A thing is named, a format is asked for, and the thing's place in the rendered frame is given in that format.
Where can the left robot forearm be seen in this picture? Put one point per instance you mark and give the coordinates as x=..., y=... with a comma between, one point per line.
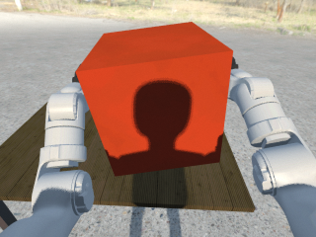
x=64, y=131

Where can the right robot hand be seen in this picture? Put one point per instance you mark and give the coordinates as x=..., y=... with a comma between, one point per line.
x=233, y=64

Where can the carton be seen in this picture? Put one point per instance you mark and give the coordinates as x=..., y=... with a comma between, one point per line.
x=158, y=96

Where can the right robot forearm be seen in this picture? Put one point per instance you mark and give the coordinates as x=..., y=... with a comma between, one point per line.
x=267, y=124

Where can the robot left upper arm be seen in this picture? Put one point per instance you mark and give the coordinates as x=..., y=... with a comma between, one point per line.
x=59, y=199

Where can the robot right upper arm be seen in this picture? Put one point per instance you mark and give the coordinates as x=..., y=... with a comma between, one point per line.
x=288, y=173

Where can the left robot hand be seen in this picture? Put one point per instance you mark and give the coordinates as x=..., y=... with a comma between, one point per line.
x=75, y=78

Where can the table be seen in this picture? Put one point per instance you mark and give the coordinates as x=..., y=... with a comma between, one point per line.
x=216, y=186

